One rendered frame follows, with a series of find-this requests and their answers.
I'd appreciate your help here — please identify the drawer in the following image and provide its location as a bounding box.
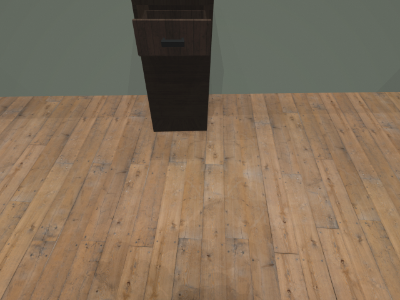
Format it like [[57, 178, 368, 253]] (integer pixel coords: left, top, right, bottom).
[[132, 10, 211, 56]]

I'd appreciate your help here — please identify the handle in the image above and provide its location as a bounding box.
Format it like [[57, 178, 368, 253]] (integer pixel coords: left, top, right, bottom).
[[161, 37, 184, 47]]

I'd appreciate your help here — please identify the cabinet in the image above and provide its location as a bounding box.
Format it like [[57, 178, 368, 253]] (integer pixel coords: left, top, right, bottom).
[[131, 0, 214, 132]]

